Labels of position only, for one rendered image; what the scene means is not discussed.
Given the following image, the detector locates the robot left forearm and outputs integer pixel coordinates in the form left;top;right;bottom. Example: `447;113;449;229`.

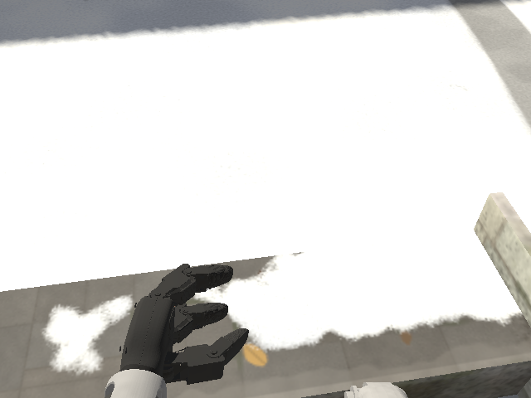
105;369;167;398

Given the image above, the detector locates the left robot hand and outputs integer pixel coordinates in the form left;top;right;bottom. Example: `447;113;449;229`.
119;264;249;385

